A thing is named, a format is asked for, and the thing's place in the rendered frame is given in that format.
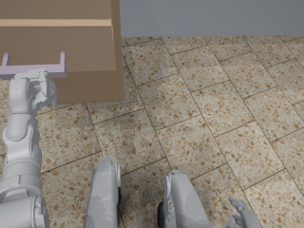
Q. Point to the left robot thigh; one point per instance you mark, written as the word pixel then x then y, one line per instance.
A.
pixel 101 209

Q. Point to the robot left foot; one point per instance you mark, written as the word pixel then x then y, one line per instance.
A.
pixel 118 205

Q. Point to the right robot hand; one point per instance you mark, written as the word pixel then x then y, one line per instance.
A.
pixel 247 218

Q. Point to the left robot forearm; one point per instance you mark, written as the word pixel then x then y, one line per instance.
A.
pixel 23 163

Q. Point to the left robot hand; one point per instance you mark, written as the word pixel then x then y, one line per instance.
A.
pixel 24 87

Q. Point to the handle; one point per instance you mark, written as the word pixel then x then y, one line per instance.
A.
pixel 8 72

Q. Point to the drawer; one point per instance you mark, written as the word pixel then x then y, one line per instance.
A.
pixel 34 32

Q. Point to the cabinet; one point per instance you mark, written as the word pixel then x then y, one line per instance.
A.
pixel 95 86

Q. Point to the left robot upper arm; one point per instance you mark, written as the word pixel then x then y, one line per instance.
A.
pixel 28 212

